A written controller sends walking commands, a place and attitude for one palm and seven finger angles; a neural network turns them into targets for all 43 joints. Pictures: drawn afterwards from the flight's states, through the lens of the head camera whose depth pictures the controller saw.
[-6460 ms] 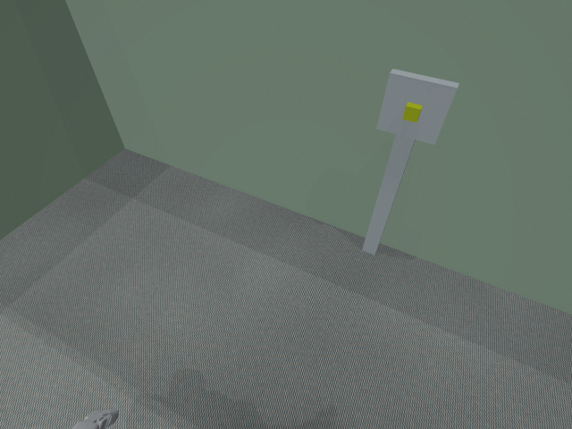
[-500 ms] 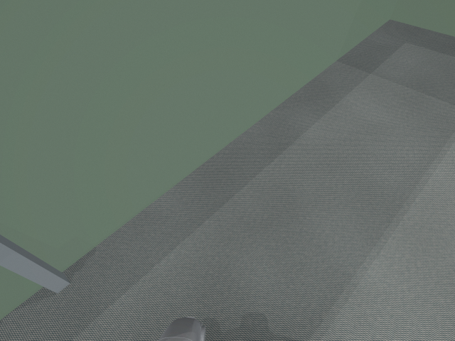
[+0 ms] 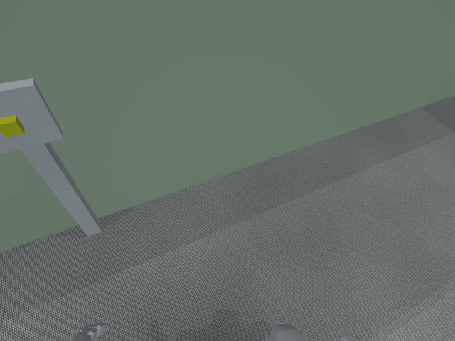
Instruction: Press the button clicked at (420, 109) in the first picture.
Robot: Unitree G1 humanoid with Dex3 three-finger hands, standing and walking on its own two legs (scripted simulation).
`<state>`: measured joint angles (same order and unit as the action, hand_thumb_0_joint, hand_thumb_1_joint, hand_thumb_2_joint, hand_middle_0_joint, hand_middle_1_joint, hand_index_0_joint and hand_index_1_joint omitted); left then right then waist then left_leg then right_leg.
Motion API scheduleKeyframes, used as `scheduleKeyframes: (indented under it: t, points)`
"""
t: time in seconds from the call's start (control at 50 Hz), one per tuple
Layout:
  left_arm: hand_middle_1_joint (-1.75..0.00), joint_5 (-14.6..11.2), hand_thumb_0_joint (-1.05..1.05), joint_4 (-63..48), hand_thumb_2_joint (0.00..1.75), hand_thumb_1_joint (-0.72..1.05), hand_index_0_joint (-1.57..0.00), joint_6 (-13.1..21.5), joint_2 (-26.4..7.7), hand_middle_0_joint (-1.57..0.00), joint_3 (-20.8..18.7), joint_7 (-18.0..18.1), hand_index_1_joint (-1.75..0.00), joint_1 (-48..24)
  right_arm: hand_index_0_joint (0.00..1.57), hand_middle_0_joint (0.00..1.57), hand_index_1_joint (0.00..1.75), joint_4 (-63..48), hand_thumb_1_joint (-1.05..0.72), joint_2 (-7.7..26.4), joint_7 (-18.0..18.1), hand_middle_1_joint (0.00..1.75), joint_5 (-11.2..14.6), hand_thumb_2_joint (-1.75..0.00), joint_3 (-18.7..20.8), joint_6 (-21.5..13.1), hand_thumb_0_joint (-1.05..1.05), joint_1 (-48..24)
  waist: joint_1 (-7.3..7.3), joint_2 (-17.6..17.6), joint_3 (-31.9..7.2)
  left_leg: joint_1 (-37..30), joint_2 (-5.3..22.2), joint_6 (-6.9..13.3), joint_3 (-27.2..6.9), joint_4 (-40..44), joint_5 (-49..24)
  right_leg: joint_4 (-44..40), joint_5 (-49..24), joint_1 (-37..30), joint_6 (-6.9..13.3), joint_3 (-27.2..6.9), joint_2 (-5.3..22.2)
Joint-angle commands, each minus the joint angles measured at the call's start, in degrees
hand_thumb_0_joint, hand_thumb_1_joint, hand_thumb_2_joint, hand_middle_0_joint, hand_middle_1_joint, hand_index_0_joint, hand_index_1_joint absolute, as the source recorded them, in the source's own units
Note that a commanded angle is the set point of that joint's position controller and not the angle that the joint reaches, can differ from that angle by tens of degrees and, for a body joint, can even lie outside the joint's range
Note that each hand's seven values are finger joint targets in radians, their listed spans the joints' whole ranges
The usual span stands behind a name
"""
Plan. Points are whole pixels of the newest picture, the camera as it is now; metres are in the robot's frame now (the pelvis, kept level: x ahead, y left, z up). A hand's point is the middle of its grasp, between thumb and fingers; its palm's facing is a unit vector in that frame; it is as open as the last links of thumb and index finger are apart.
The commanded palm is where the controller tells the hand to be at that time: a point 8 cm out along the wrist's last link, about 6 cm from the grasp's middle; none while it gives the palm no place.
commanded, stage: turn to face it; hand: left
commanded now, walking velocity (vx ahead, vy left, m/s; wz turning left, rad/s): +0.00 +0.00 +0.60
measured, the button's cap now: (10, 125) +0.55 +0.58 -0.05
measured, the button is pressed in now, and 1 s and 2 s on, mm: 0 0 0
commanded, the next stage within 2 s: take the last steps up to it in 0.62 s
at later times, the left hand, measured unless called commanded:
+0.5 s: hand out of the picture +0.05 +0.15 -0.14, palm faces +0.29 -0.91 -0.29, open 7.3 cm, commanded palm none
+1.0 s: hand out of the picture -0.11 +0.18 -0.18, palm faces +0.50 -0.85 -0.18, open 7.3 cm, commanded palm none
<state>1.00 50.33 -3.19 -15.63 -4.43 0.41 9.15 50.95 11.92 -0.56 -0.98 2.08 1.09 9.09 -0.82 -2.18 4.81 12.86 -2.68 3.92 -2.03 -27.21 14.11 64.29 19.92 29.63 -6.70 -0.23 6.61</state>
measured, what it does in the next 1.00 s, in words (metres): steps on the spot, turning left: right foot, then left foot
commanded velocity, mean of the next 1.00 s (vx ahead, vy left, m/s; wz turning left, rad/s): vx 0.09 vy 0.01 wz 0.33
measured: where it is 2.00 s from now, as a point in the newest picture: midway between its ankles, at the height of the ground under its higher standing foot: (184, 340)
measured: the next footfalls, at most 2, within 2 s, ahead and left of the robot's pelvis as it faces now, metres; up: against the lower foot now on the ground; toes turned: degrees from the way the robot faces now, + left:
right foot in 0.28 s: +0.06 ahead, -0.15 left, +0.00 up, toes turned +9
left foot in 0.74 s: -0.03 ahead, +0.09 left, +0.00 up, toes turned +29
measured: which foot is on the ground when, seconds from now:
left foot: down 0.00-0.28, up 0.30-0.72, down 0.74-1.00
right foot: up 0.00-0.26, down 0.28-0.76, up 0.78-1.00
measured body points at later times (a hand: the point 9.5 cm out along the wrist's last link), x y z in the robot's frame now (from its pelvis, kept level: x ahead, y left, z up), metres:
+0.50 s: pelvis +0.00 -0.06 +0.00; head +0.03 -0.09 +0.45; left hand +0.04 +0.20 -0.11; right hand +0.11 -0.31 -0.17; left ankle -0.06 +0.09 -0.64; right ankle +0.02 -0.16 -0.74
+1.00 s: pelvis -0.02 +0.01 +0.00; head -0.04 +0.03 +0.45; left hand -0.13 +0.23 -0.16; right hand +0.16 -0.17 -0.12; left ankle -0.06 +0.07 -0.74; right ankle +0.05 -0.14 -0.65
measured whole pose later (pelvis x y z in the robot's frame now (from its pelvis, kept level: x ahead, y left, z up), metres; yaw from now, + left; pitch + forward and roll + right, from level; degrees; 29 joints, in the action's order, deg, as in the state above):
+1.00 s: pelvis -0.02 +0.01 +0.00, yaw +26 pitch -2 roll -1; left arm 1.8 59.4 -2.2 -13.5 -3.0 -0.7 18.3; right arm 55.3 9.5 1.0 -0.8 1.3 -1.7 13.4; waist -2.0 -2.1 0.4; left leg 6.5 -1.1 3.8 3.1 -22.3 13.6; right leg 63.3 18.6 26.5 -3.2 3.0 6.5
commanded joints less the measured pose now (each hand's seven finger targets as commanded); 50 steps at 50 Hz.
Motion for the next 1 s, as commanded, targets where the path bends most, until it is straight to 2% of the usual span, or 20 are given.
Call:
scheduleKeyframes:
  t: [0.0,0.12,0.2,0.22,0.24,0.26,0.28,0.32,0.36,0.46,0.6,0.68,0.7,0.72,0.74,0.76,0.8,0.82,0.86,0.98]
  points:
    - [-0.3,-0.1,0.0,-5.3,0.9,0.9,-0.2,1.4,-3.9,-0.2,-0.7,0.7,-0.3,-2.4,0.2,0.2,0.3,-2.7,-0.9,12.6,0.9,0.3,-0.1,-0.9,4.3,-0.7,0.0,4.6,2.94,10.1,-6.3,-6.5,14.7,6.2,-16.0,6.6,-27.7,-4.5,1.8,2.4,-0.3,-0.5,-1.3]
    - [-0.3,-0.7,0.0,-7.3,0.9,0.9,-0.2,2.1,-2.9,-0.2,0.0,1.0,-0.3,-5.5,0.2,0.2,0.3,-2.4,-0.9,12.7,1.2,0.3,-0.4,-0.9,4.8,-0.3,0.0,6.1,3.46,10.8,-7.8,-6.5,14.0,7.0,-21.6,3.3,-33.5,-17.1,5.5,-3.4,0.9,-0.8,-4.4]
    - [-0.3,-1.2,0.0,-6.7,0.9,0.9,-0.2,3.0,-3.3,-0.2,0.0,1.3,-0.3,-1.1,0.2,0.2,0.3,-2.7,-0.9,12.6,1.1,0.3,-0.1,-0.9,5.0,-0.1,0.0,4.9,1.3,10.6,-10.5,-2.3,10.9,4.1,-22.8,-0.9,-34.4,-33.4,-3.0,-15.7,2.1,0.2,-6.3]
    - [-0.3,-1.1,0.0,-6.1,0.9,0.9,-0.2,3.5,-4.5,-0.2,-0.3,1.5,-0.3,1.4,0.2,0.2,0.3,-2.9,-0.9,11.7,0.9,0.3,0.4,-0.9,4.9,-0.1,0.0,4.5,-0.02,8.0,-11.3,2.4,9.1,1.8,-21.7,-3.7,-27.4,-41.8,-10.1,-23.5,2.3,-0.7,-4.5]
    - [-0.3,-0.6,0.0,-5.6,0.9,0.9,-0.2,4.2,-8.0,-0.2,-1.0,1.9,-0.3,3.1,0.2,0.2,0.3,-3.0,-0.9,8.5,0.5,0.3,0.9,-0.9,4.4,-0.3,0.0,6.0,-0.53,-2.1,-13.1,13.6,4.7,-2.3,-15.8,-10.9,-10.0,-46.2,-15.5,-35.6,5.2,-8.9,5.7]
    - [-0.3,0.1,0.0,-5.6,0.9,0.9,-0.2,4.2,-12.1,-0.2,-1.7,2.2,-0.3,4.2,0.2,0.2,0.3,-4.4,-0.9,6.0,0.6,0.3,0.7,-0.9,4.0,-0.2,0.0,6.7,-0.9,-14.9,-13.3,23.5,-3.3,-6.9,-3.9,-24.3,19.7,-45.6,-28.3,-38.3,12.3,-22.3,21.5]
    - [-0.3,-0.1,0.0,-5.8,0.9,0.9,-0.2,3.8,-11.5,-0.2,-1.3,2.2,-0.3,4.9,0.2,0.2,0.3,-4.4,-0.9,8.9,0.8,0.3,0.0,-0.9,4.8,0.4,0.0,5.8,-0.98,-9.2,-12.2,20.5,-0.5,-6.5,-4.6,-35.0,21.6,-45.0,-29.9,-29.3,16.3,-19.3,23.2]
    - [-0.3,-0.3,0.0,-6.7,0.9,0.9,-0.2,3.7,-6.7,-0.2,-0.5,2.3,-0.3,-2.0,0.2,0.2,0.3,-1.9,-0.9,8.2,0.1,0.3,-0.2,-0.9,4.9,1.6,0.0,6.7,2.35,-7.9,-6.6,19.9,2.1,-7.0,-4.1,-42.2,14.5,-46.3,-23.6,-22.4,14.3,-11.3,15.8]
    - [-0.3,-0.3,0.0,-6.6,0.9,0.9,-0.2,3.9,-4.4,-0.2,0.4,1.8,-0.3,-3.2,0.2,0.2,0.3,-0.3,-0.9,7.5,-0.7,0.3,-0.3,-0.9,4.5,2.2,0.0,7.1,3.16,-7.3,-3.2,20.1,3.2,-7.8,-1.4,-45.1,8.1,-45.7,-24.4,-19.9,12.3,-2.8,10.9]
    - [-0.3,0.1,0.0,-4.0,0.9,0.9,-0.2,4.0,-5.3,-0.2,0.1,1.8,-0.3,2.6,0.2,0.2,0.3,-0.2,-0.9,6.5,-0.9,0.3,-0.2,-0.9,3.9,2.8,0.0,3.9,0.94,-8.7,-1.8,19.3,4.3,-8.7,1.0,-39.9,6.6,-46.6,-21.4,-20.7,12.6,0.6,11.0]
    - [-0.3,0.9,0.0,-0.2,0.9,0.9,-0.2,3.6,-8.1,-0.2,-0.7,1.6,-0.3,8.4,0.2,0.2,0.3,-1.0,-0.9,4.7,-0.6,0.3,0.5,-0.9,2.2,1.7,0.0,-2.1,-1.77,-11.1,-4.5,11.4,3.7,-7.7,5.7,-20.5,11.6,-42.0,-33.5,-24.2,14.2,2.7,13.0]
    - [-0.3,0.5,0.0,1.1,0.9,0.9,-0.2,3.0,-8.2,-0.2,-0.9,1.4,-0.3,7.4,0.2,0.2,0.3,0.3,-0.9,5.2,-0.1,0.3,0.5,-0.9,1.9,0.6,0.0,1.8,0.65,-9.8,-6.9,-0.5,2.7,-6.2,7.5,-3.0,1.6,-35.5,-30.1,-20.7,10.6,5.5,11.6]
    - [-0.3,-0.1,0.0,1.2,0.9,0.9,-0.2,2.8,-6.9,-0.2,-0.6,1.4,-0.3,7.5,0.2,0.2,0.3,1.1,-0.9,7.4,-0.1,0.3,0.4,-0.9,2.3,-0.1,0.0,4.7,2.32,-3.9,-9.2,-8.0,5.3,-5.4,5.1,4.6,-6.8,-29.2,-24.7,-16.9,8.1,7.4,9.7]
    - [-0.3,-0.6,0.0,0.5,0.9,0.9,-0.2,2.5,-3.2,-0.2,0.0,1.2,-0.3,9.3,0.2,0.2,0.3,1.2,-0.9,13.0,0.1,0.3,-0.1,-0.9,3.3,-0.7,0.0,6.8,2.96,13.0,-12.3,-17.1,17.8,-0.9,-10.4,7.0,-18.6,-18.3,-2.9,-5.5,4.1,10.3,2.9]
    - [-0.3,-0.4,0.0,-0.9,0.9,0.9,-0.2,2.2,-0.7,-0.2,1.1,1.2,-0.3,7.2,0.2,0.2,0.3,1.7,-0.9,16.4,0.6,0.3,-0.1,-0.9,3.9,-0.4,0.0,9.1,4.1,20.4,-11.2,-15.1,25.7,5.4,-18.4,8.7,-28.3,-9.7,18.5,0.2,2.7,7.1,-0.7]
    - [-0.3,0.1,0.0,-0.8,0.9,0.9,-0.2,1.9,-2.4,-0.2,0.8,1.1,-0.3,5.7,0.2,0.2,0.3,2.1,-0.9,15.5,0.7,0.3,-0.5,-0.9,3.6,-0.1,0.0,9.0,4.46,14.3,-9.6,-11.4,26.7,8.5,-16.1,9.5,-14.7,-3.3,17.8,0.2,4.1,4.6,0.1]
    - [-0.3,0.6,0.0,1.5,0.9,0.9,-0.2,1.7,-2.5,-0.2,0.5,0.3,-0.3,3.6,0.2,0.2,0.3,2.0,-0.9,11.6,1.7,0.3,-0.5,-0.9,2.4,-0.8,0.0,5.5,3.37,16.1,-4.0,-7.9,20.8,6.1,-14.5,13.3,-1.4,1.2,9.2,5.0,4.0,2.1,0.5]
    - [-0.3,0.8,0.0,2.4,0.9,0.9,-0.2,2.1,-2.9,-0.2,0.6,-0.3,-0.3,4.2,0.2,0.2,0.3,1.6,-0.9,10.1,1.7,0.3,-0.3,-0.9,1.8,-1.2,0.0,4.3,2.8,13.3,-2.7,-6.2,19.3,5.3,-12.8,14.0,2.2,2.3,5.6,4.7,4.2,2.1,0.7]
    - [-0.3,0.8,0.0,4.3,0.9,0.9,-0.2,2.5,-1.6,-0.2,0.8,-0.9,-0.3,6.7,0.2,0.2,0.3,2.2,-0.9,8.5,1.7,0.3,0.0,-0.9,1.4,-2.2,0.0,4.7,1.65,10.9,-0.6,-4.9,16.3,4.3,-9.2,15.7,1.8,2.3,0.5,3.9,3.9,2.8,0.3]
    - [-0.3,0.9,0.0,4.9,0.9,0.9,-0.2,2.9,0.0,-0.2,1.4,-0.8,-0.3,6.0,0.2,0.2,0.3,5.1,-0.9,6.3,1.9,0.3,0.3,-0.9,1.6,-3.5,0.0,11.7,2.0,8.2,1.4,-7.0,16.3,6.4,-9.3,18.5,2.3,-3.7,-3.1,5.8,3.1,2.9,0.6]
